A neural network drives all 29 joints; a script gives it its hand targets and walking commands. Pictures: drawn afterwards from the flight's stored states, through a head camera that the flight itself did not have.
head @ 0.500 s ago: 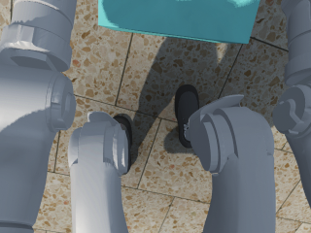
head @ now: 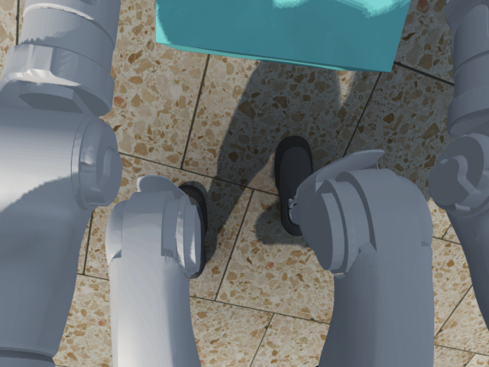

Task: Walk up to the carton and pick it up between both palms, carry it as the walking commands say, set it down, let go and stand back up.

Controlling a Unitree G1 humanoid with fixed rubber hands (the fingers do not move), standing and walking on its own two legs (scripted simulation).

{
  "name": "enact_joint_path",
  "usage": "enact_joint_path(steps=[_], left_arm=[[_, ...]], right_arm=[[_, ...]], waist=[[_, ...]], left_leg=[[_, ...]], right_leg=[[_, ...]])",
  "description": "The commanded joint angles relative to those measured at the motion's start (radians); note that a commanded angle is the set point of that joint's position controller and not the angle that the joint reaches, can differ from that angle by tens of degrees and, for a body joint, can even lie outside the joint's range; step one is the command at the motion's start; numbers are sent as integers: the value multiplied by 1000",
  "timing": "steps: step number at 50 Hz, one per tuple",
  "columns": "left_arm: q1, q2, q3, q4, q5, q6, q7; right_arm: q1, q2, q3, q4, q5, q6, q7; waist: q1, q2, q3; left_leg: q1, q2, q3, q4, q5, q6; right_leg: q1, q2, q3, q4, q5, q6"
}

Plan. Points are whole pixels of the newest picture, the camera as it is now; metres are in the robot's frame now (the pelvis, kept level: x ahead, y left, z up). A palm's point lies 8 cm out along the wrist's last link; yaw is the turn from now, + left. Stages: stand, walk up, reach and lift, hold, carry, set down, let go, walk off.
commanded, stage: set down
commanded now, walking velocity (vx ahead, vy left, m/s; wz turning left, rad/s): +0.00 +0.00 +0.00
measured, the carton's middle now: out of the picture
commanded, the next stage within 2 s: none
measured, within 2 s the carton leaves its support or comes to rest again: neither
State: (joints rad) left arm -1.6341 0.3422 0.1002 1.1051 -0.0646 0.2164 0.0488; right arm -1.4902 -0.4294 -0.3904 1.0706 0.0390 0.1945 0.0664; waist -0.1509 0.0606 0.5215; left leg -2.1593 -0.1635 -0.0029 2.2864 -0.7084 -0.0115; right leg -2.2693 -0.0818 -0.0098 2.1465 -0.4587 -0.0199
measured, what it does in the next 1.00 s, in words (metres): stands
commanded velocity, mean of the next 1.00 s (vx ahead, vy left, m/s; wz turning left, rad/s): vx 0.00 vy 0.00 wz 0.00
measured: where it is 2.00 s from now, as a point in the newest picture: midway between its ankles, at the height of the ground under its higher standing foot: (242, 224)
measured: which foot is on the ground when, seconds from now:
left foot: down 0.00-1.00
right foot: down 0.00-1.00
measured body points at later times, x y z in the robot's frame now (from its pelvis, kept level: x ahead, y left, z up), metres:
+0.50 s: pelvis +0.00 +0.00 +0.00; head +0.38 -0.04 +0.22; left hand +0.60 +0.05 -0.19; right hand +0.51 -0.31 -0.19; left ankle +0.08 +0.10 -0.33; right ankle +0.15 -0.13 -0.33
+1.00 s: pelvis +0.00 -0.01 +0.00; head +0.39 -0.04 +0.21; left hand +0.62 +0.08 -0.17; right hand +0.52 -0.35 -0.17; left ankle +0.08 +0.10 -0.33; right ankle +0.15 -0.13 -0.33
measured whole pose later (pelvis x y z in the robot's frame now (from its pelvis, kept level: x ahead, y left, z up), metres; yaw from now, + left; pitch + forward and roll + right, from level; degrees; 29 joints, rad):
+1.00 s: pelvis +0.00 -0.01 +0.00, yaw +0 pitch +34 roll +0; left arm -1.64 0.47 -0.05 1.04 -0.17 0.19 0.07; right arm -1.55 -0.54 -0.34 1.19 0.18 0.08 0.00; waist -0.14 0.01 0.52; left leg -2.16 -0.13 -0.01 2.26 -0.70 -0.02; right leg -2.29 -0.07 -0.03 2.12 -0.44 -0.04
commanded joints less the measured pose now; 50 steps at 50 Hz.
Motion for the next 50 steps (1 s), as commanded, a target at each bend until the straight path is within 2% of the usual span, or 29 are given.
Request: enact_joint_path(steps=[1, 9, 19, 23, 29, 35, 40, 50], left_arm=[[-389, -687, -172, -124, -52, -24, -182], [-369, -465, -144, -135, -46, -31, -130], [-338, -21, -136, -100, -91, -60, -5], [-338, 51, -149, -80, -100, -68, 21], [-319, 101, -150, -66, -89, -73, 31], [-307, 151, -131, -63, -78, -75, 32], [-308, 176, -131, -79, -87, -74, 25], [-333, 212, -137, -214, -118, -34, 28]], right_arm=[[-451, 543, 171, -108, 45, -19, 181], [-410, 330, 87, -82, 19, -54, 121], [-341, -119, -13, 28, 19, -126, -25], [-318, -175, -14, 95, 33, -145, -60], [-298, -210, -20, 137, 40, -160, -75], [-303, -242, -6, 129, 67, -166, -74], [-298, -267, 15, 114, 98, -163, -68], [-292, -327, 37, -23, 148, -117, -71]], waist=[[-142, 106, -818], [-142, 109, -841], [-152, 93, -915], [-160, 84, -935], [-148, 92, -968], [-120, 87, -1001], [-114, 86, -1041], [-116, 78, -1361]], left_leg=[[133, 48, -7, -240, 194, 19], [167, 59, -9, -241, 210, 10], [208, 80, -14, -244, 223, -7], [193, 85, -20, -245, 232, -13], [187, 91, -19, -244, 253, -20], [188, 101, -11, -240, 266, -19], [199, 108, -1, -234, 271, -15], [308, 96, 27, -271, 270, -8]], right_leg=[[616, 69, 10, -72, 289, -35], [643, 62, 8, -61, 308, -27], [711, 47, 16, -67, 344, -20], [720, 45, 30, -73, 365, -17], [708, 44, 37, -73, 390, -15], [711, 41, 43, -69, 406, -9], [735, 37, 45, -66, 423, -7], [927, 46, 18, -100, 480, -12]])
